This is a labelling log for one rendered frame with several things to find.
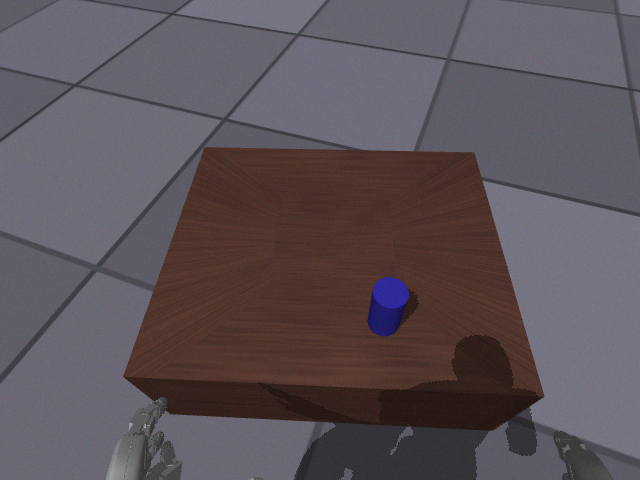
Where can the can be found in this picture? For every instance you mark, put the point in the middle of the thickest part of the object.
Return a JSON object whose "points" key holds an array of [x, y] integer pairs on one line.
{"points": [[388, 302]]}

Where can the right robot hand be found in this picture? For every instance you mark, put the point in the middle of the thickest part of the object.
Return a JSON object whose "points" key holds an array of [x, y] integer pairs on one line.
{"points": [[581, 464]]}

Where can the left robot hand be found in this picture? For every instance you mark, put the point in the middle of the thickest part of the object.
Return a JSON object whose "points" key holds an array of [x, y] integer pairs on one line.
{"points": [[132, 455]]}

